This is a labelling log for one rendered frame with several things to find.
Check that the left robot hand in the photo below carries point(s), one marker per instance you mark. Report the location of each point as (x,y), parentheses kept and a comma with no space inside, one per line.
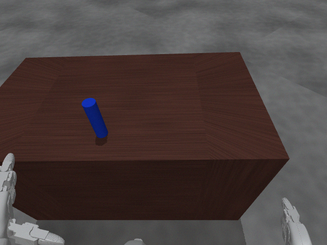
(27,233)

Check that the right robot hand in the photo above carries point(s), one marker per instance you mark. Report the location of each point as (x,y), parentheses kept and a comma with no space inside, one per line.
(294,233)

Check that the can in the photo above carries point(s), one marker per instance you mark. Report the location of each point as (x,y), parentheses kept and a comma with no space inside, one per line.
(93,113)

